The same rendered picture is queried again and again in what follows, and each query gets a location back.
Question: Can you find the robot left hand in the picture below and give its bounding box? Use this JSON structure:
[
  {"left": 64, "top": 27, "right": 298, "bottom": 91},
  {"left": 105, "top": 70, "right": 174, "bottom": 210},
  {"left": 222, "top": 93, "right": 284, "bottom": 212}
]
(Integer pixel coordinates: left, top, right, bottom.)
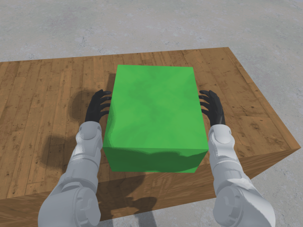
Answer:
[{"left": 85, "top": 89, "right": 112, "bottom": 123}]

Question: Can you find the robot left forearm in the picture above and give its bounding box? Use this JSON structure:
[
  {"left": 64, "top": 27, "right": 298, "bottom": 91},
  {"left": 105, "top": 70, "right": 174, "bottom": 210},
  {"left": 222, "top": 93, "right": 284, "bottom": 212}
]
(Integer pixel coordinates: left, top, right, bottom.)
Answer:
[{"left": 38, "top": 121, "right": 103, "bottom": 227}]

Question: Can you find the carton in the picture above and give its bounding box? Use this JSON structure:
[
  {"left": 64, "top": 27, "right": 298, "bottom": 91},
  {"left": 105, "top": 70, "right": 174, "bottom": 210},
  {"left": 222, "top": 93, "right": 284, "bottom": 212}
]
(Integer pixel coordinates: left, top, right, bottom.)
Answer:
[{"left": 103, "top": 65, "right": 209, "bottom": 173}]

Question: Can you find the robot right forearm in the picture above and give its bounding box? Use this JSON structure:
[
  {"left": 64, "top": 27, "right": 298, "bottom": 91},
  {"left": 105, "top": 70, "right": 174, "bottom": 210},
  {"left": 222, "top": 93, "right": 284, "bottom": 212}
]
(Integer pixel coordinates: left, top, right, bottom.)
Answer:
[{"left": 208, "top": 124, "right": 263, "bottom": 198}]

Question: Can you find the right robot upper arm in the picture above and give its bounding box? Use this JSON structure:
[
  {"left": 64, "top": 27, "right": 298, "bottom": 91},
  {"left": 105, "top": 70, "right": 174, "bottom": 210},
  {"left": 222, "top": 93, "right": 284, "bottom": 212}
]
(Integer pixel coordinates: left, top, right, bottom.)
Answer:
[{"left": 213, "top": 186, "right": 275, "bottom": 227}]

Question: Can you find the robot right hand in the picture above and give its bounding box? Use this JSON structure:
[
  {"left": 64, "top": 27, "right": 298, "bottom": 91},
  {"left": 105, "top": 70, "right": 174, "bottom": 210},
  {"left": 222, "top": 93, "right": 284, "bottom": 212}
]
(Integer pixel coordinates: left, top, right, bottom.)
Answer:
[{"left": 199, "top": 90, "right": 226, "bottom": 127}]

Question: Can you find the pedestal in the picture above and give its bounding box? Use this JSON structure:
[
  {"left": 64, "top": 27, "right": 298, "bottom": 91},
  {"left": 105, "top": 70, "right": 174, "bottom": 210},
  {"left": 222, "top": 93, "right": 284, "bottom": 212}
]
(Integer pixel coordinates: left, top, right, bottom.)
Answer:
[{"left": 0, "top": 47, "right": 301, "bottom": 227}]

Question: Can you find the left robot upper arm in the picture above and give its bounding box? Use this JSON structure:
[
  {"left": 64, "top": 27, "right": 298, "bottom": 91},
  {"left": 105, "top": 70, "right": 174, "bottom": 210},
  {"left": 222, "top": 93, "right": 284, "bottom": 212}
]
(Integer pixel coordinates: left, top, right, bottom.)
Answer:
[{"left": 38, "top": 187, "right": 101, "bottom": 227}]

